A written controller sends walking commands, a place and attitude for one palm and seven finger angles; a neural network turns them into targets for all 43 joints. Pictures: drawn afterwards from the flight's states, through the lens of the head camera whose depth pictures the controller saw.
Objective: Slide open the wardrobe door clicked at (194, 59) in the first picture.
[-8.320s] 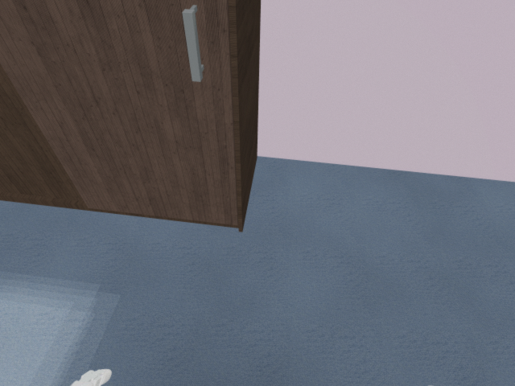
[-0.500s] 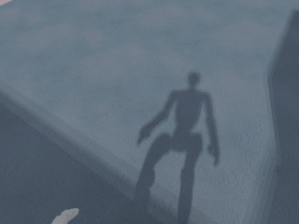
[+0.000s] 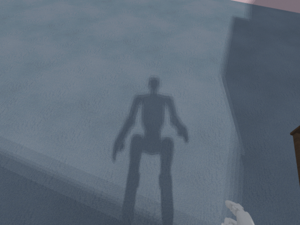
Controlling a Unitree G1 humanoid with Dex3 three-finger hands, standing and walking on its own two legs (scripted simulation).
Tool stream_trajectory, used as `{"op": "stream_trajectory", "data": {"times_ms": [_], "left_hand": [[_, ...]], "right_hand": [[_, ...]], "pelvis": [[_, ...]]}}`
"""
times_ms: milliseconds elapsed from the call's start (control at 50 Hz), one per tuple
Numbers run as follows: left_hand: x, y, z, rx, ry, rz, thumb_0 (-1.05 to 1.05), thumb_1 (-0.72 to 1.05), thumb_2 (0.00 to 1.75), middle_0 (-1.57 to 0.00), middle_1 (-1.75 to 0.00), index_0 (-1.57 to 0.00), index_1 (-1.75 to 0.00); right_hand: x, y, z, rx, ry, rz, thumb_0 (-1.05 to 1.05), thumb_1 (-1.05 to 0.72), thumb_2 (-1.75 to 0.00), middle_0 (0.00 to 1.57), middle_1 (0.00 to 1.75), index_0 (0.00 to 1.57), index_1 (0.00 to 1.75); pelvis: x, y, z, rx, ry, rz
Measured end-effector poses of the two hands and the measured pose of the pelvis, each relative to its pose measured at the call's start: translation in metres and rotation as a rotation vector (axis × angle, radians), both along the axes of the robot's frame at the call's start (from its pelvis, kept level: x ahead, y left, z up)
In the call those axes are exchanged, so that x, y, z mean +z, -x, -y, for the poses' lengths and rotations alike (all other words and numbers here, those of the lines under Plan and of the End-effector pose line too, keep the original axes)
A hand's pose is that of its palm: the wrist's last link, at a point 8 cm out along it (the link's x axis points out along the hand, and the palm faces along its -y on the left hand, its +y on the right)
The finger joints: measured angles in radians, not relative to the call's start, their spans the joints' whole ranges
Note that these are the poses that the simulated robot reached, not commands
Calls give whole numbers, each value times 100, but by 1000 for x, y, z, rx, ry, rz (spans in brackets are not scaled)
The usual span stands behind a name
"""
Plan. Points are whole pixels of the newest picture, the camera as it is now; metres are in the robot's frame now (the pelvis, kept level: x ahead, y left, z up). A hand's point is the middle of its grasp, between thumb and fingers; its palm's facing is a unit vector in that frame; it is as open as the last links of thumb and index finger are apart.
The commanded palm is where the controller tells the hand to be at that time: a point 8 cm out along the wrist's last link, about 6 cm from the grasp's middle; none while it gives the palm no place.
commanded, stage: turn to face it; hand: right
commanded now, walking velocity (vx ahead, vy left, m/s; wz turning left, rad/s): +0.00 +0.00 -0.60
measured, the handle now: out of the picture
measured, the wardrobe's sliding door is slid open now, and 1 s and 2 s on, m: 0.00 0.00 0.00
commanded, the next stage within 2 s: none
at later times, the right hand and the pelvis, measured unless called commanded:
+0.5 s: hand out of the picture -0.05 -0.27 -0.19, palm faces +0.36 +0.90 -0.25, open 7.4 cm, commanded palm none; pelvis -0.01 -0.05 -0.01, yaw -19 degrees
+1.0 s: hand out of the picture +0.01 -0.30 -0.13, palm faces +0.56 +0.78 -0.26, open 7.4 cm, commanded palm none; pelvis +0.00 -0.04 +0.01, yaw -36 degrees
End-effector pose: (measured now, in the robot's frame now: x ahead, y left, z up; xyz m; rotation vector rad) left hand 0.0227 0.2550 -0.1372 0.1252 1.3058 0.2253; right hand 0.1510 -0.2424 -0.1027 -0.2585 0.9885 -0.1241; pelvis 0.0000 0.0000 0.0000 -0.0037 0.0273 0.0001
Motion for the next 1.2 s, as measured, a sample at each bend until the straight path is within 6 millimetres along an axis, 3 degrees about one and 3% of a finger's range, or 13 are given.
{"op": "stream_trajectory", "data": {"times_ms": [120,240,340,420,480,560,680,780,880,980,1060,1120,1200], "left_hand": [[-1,-19,-16,-75,11,-21,1,91,90,-20,-30,-20,-30],[5,-54,-11,-184,1,-21,1,91,90,-20,-30,-20,-30],[12,-99,18,-306,-27,16,1,91,90,-20,-29,-20,-30],[17,-141,56,-416,-63,98,1,91,90,-20,-29,-20,-30],[26,-160,84,-474,-73,164,1,91,90,-20,-29,-20,-30],[41,-165,109,-514,-84,193,1,91,90,-20,-30,-20,-30],[45,-155,132,-562,-61,161,0,90,90,-21,-30,-21,-30],[39,-142,137,-577,-35,119,1,90,90,-21,-30,-21,-30],[30,-130,127,-588,-22,62,1,90,90,-21,-30,-21,-30],[20,-123,104,-610,-22,-9,1,90,90,-21,-30,-21,-30],[10,-130,83,-638,-17,-50,1,90,90,-21,-30,-21,-30],[-2,-145,70,-662,-6,-52,1,90,90,-21,-30,-21,-30],[-1,-170,67,-723,-4,-36,1,91,90,-21,-30,-20,-30]], "right_hand": [[9,47,-5,-95,13,-51,1,-90,-89,20,30,20,30],[1,103,4,-216,-4,-137,1,-90,-89,21,30,20,30],[-17,155,23,-327,-36,-218,1,-90,-89,21,30,20,30],[-43,197,49,-421,-71,-276,1,-90,-89,21,30,20,30],[-53,220,66,-477,-83,-329,1,-90,-89,20,30,20,30],[-45,224,82,-513,-94,-319,1,-91,-89,20,30,20,30],[-27,209,99,-550,-92,-198,1,-91,-89,20,30,20,30],[-18,198,105,-582,-74,-127,1,-91,-89,20,30,20,30],[-9,189,103,-611,-54,-84,1,-91,-89,20,30,20,30],[0,181,90,-642,-31,-46,1,-91,-89,20,30,20,30],[7,181,70,-678,-9,-17,1,-91,-89,20,30,20,30],[7,192,51,-712,20,-10,1,-91,-89,20,30,20,30],[13,220,20,-782,13,-60,1,-90,-89,20,30,20,30]], "pelvis": [[8,-1,-8,-96,18,23],[11,-2,-3,-181,27,32],[6,0,14,-249,15,30],[-8,2,37,-302,-9,25],[-10,5,48,-325,-7,25],[2,8,60,-363,-31,29],[13,11,70,-437,-43,33],[14,10,70,-493,-36,34],[14,8,62,-553,-30,30],[13,5,46,-618,-27,21],[10,-1,27,-671,-18,15],[3,-6,12,-698,1,16],[9,-8,3,-765,23,36]]}}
